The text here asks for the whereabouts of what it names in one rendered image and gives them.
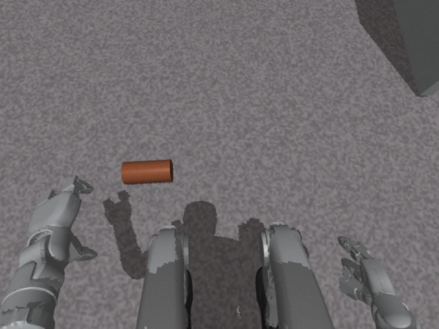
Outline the right robot arm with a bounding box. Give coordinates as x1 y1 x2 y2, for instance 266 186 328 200
371 295 420 329

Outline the left robot hand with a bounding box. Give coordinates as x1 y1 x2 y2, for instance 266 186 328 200
29 175 97 263

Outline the left robot arm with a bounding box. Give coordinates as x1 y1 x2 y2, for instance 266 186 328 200
0 226 71 329

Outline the right robot hand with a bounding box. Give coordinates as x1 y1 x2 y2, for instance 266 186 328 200
338 236 396 307

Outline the right robot foot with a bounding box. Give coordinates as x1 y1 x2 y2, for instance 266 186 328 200
256 267 278 329

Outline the can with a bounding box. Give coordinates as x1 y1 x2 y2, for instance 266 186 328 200
121 160 173 184

